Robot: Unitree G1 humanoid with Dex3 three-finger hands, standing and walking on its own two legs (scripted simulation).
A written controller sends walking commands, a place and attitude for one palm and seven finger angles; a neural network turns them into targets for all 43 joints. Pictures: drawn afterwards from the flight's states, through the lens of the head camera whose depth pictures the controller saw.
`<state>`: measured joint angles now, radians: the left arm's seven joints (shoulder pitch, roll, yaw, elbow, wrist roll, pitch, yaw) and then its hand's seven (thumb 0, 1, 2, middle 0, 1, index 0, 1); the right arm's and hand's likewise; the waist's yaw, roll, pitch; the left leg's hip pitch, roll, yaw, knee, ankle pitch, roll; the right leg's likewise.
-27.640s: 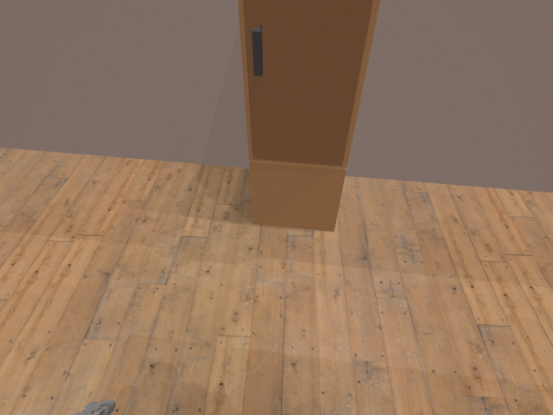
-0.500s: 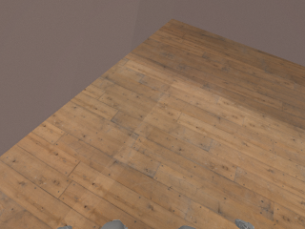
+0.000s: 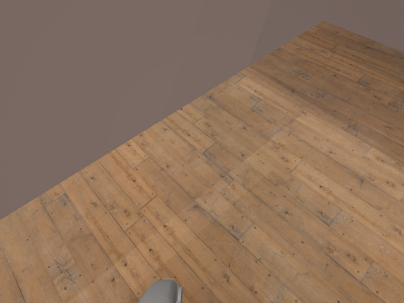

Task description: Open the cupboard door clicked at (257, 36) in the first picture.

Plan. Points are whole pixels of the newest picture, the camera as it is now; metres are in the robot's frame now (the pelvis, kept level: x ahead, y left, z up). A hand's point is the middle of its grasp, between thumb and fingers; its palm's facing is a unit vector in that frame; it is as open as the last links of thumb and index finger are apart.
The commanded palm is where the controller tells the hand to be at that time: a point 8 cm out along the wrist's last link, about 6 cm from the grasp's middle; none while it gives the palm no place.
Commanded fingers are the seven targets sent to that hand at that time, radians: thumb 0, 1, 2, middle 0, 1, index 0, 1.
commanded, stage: turn to face it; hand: left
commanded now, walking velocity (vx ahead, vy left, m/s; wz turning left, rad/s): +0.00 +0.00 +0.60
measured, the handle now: out of the picture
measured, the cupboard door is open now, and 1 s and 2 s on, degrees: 41 41 41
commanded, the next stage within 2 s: none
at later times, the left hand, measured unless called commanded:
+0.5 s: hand out of the picture +0.07 +0.22 -0.15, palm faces +0.29 -0.90 -0.31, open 7.3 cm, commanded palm none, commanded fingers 0.00 0.90 0.90 -0.20 -0.30 -0.20 -0.30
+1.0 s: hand out of the picture -0.04 +0.16 -0.19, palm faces +0.61 -0.75 -0.26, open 7.3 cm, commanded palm none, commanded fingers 0.00 0.90 0.90 -0.20 -0.30 -0.20 -0.30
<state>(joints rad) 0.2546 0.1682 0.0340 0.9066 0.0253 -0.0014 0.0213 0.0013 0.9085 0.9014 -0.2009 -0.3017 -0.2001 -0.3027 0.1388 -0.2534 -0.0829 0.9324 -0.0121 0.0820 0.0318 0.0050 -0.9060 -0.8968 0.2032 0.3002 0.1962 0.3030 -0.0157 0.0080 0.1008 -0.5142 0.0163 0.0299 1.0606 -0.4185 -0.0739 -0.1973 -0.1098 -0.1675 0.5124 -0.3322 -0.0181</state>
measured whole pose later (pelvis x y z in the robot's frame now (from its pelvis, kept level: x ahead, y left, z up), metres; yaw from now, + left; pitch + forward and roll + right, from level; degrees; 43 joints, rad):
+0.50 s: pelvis +0.02 -0.02 -0.01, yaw +17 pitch +2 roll +1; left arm 0.13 0.24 0.08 0.86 0.02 0.03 0.00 0.00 0.91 0.90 -0.20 -0.30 -0.20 -0.30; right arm 0.16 -0.24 -0.06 0.91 -0.03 0.05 0.01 0.00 -0.90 -0.90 0.21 0.30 0.20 0.30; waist -0.01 0.03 0.09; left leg -0.33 0.00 -0.07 0.55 -0.25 -0.03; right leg -0.38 -0.06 -0.02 0.75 -0.39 0.08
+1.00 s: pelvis +0.05 -0.04 -0.02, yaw +37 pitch +0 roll +2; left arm 0.23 0.25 0.07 0.93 0.02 0.05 0.01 0.00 0.91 0.90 -0.20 -0.30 -0.20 -0.30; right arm 0.09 -0.24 -0.06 0.88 -0.02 0.03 0.02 0.00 -0.91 -0.90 0.20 0.30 0.20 0.30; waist 0.01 -0.06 0.12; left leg -0.34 -0.01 0.08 0.64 -0.29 0.03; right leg -0.37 -0.14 -0.13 1.04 -0.57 0.06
